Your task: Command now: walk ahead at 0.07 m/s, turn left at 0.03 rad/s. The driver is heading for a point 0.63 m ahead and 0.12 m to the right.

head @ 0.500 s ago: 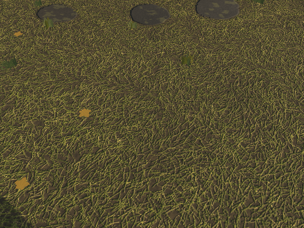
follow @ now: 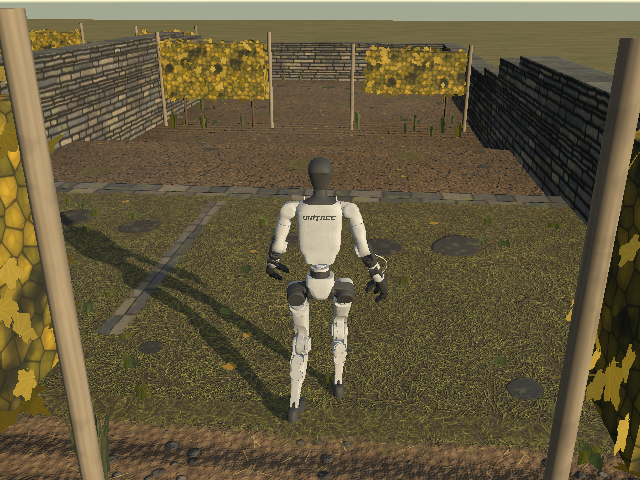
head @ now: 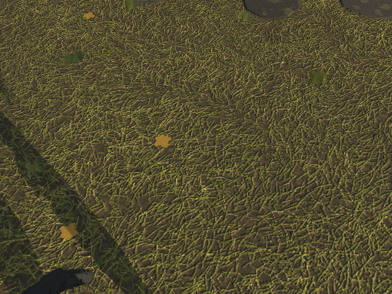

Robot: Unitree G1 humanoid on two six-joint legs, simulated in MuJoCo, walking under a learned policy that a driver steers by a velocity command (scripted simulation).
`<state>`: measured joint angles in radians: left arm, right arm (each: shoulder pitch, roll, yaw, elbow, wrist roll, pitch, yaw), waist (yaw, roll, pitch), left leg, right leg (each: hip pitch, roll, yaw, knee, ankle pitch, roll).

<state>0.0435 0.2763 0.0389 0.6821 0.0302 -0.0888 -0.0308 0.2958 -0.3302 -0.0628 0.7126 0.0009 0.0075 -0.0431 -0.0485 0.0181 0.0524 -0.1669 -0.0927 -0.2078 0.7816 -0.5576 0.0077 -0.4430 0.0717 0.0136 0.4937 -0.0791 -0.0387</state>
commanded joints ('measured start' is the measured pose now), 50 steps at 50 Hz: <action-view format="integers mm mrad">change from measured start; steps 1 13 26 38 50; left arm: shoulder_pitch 77 36 134 124 275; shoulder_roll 78 183 140 111 119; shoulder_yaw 16 69 76 49 37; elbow -28 -41 -30 -98 -7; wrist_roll -41 -47 -61 -58 -11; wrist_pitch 3 94 141 130 10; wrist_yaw -11 40 53 -1 34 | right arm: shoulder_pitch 145 -60 -145 -106 -112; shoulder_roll -122 -53 -70 -163 -56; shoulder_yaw -17 -14 -14 -58 -24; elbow -22 -71 -122 -79 -49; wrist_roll -2 -3 -20 34 35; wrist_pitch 9 2 -25 -22 -74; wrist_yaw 11 -4 -3 32 76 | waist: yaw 19 51 49 43 90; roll -132 -163 107 129 -98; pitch -246 -139 -51 -61 21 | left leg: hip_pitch -280 -134 64 -29 -661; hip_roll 70 57 324 390 166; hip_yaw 13 115 57 150 117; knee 349 -78 -460 -487 274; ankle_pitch -80 179 675 183 484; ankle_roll -82 -76 194 174 -29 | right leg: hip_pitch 488 191 -182 192 468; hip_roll -374 -211 -36 -74 -284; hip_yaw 515 426 71 -108 30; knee -113 -210 681 26 -346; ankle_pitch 300 -104 -308 -261 120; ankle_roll -254 -173 150 17 -127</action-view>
